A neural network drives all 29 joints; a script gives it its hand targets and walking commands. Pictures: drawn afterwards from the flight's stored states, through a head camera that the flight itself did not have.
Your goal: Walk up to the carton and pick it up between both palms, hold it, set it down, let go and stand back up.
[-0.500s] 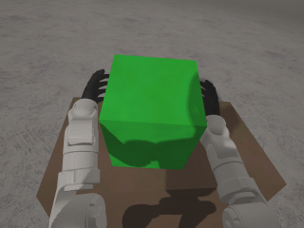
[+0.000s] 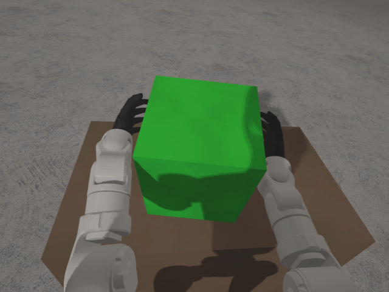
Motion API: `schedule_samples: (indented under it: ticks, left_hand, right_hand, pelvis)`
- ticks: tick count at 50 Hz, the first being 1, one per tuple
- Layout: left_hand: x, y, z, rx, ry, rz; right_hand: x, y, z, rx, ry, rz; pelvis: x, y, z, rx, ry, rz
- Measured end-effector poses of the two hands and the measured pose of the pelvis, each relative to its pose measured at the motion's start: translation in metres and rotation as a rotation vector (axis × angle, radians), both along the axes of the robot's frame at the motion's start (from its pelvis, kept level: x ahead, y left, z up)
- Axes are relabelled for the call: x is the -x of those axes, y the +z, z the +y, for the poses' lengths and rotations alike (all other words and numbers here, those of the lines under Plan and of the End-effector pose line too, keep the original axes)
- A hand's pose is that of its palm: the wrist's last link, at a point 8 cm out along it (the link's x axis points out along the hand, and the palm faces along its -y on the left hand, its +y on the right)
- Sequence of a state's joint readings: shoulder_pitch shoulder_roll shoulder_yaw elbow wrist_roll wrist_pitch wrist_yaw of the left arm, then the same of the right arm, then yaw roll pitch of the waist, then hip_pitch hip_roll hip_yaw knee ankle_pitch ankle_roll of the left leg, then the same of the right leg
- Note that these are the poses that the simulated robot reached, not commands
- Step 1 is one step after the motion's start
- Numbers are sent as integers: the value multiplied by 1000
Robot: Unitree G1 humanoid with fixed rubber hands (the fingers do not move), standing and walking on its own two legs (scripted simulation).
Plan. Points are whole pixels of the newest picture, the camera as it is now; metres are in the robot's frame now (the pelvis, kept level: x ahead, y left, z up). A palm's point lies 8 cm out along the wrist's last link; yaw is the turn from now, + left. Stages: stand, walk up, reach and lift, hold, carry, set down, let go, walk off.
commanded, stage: set down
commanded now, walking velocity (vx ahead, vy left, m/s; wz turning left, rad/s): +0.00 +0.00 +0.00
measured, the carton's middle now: (198, 154) +0.39 -0.01 +0.10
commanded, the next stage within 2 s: none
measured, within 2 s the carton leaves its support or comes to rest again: neither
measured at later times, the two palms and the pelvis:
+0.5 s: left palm (122, 144) +0.38 +0.15 +0.14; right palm (270, 165) +0.33 -0.15 +0.13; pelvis -0.01 +0.00 +0.00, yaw +0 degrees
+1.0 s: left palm (132, 139) +0.42 +0.14 +0.11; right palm (265, 167) +0.36 -0.16 +0.10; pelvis +0.01 +0.00 +0.00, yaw +0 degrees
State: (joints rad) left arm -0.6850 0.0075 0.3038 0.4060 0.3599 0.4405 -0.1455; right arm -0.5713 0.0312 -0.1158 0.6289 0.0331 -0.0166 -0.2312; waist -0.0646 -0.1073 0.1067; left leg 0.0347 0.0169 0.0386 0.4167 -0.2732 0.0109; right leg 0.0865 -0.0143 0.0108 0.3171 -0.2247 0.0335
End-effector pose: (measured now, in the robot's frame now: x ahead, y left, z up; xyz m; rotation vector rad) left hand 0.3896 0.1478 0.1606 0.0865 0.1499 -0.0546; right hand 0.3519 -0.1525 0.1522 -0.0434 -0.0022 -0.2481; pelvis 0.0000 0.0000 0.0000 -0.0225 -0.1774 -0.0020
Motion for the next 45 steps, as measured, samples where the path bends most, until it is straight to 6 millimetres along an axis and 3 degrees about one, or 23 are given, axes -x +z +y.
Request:
schedule_samples:
  ticks: [26,45]
  left_hand:
    - [13,-26,4,40,-30,58]
    - [-22,-51,-4,30,-60,103]
  right_hand:
    - [22,-20,4,-2,-27,51]
    - [-3,-45,-1,-16,-62,98]
  pelvis:
    - [14,0,3,0,2,-17]
    - [-8,0,3,0,1,33]
